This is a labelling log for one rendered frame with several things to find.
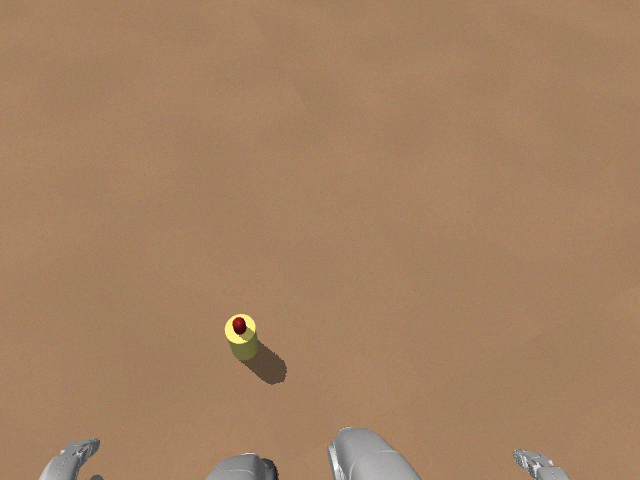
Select left robot hand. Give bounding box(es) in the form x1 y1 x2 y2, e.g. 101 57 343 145
39 438 104 480

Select bottle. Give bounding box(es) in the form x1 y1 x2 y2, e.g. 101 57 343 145
225 314 258 360

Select left robot foot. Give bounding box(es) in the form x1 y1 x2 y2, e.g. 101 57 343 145
262 458 278 480

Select right robot hand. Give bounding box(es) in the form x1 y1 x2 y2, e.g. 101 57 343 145
513 449 571 480

